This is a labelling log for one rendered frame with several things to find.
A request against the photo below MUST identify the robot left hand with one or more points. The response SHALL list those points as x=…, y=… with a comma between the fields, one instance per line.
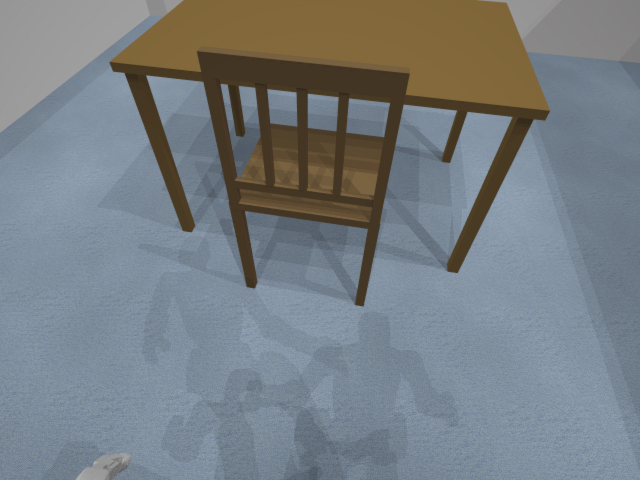
x=106, y=467

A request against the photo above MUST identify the chair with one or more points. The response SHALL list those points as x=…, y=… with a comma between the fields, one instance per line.
x=299, y=172

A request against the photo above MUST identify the table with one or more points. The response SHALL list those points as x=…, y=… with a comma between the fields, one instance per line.
x=463, y=55

